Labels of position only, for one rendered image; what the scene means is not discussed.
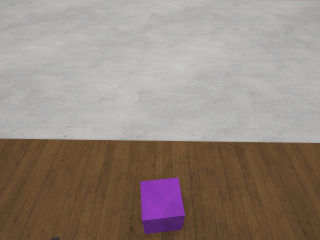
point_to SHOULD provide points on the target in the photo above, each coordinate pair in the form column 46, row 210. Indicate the carton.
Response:
column 162, row 207

